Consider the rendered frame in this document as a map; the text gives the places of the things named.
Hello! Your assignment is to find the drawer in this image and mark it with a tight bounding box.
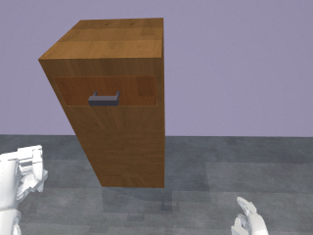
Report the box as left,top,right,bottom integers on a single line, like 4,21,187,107
54,75,157,106

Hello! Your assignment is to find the cabinet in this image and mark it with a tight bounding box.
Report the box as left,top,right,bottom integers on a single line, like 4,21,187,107
38,18,165,188

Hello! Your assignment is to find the left robot hand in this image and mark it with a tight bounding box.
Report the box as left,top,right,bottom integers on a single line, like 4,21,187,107
0,145,48,210

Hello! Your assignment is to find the right robot hand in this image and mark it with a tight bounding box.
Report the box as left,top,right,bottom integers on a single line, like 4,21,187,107
231,197,269,235

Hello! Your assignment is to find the robot left forearm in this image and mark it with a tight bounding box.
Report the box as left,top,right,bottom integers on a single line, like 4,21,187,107
0,209,23,235

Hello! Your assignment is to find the handle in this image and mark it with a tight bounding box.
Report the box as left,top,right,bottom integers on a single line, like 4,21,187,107
88,91,120,107

